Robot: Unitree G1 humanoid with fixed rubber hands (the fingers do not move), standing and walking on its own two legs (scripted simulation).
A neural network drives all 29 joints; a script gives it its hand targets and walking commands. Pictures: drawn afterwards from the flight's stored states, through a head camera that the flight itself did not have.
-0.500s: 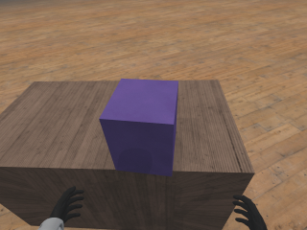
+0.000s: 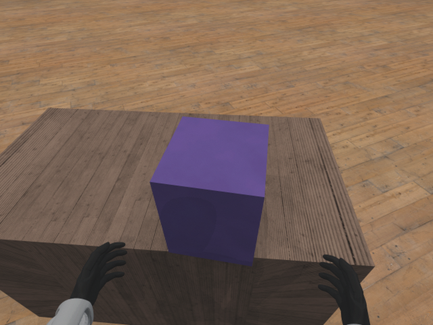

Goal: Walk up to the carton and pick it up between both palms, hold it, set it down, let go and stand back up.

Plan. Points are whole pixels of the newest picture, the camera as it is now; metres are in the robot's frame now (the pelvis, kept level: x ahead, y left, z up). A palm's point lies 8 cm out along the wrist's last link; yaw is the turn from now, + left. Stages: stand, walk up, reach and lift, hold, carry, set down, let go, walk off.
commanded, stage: reach and lift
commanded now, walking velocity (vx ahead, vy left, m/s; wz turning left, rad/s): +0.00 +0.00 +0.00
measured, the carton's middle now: (217, 190) +0.42 +0.03 +0.01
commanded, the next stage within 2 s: none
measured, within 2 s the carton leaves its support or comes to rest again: neither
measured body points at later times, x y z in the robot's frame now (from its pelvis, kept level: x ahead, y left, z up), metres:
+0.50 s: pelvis +0.02 +0.02 +0.00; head +0.00 +0.02 +0.45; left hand +0.27 +0.25 +0.05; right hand +0.25 -0.17 +0.04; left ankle -0.01 +0.13 -0.73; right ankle +0.03 -0.15 -0.73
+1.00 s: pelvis +0.01 +0.01 +0.01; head +0.00 +0.02 +0.45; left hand +0.34 +0.22 +0.12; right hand +0.32 -0.16 +0.10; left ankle -0.01 +0.13 -0.73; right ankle +0.03 -0.15 -0.73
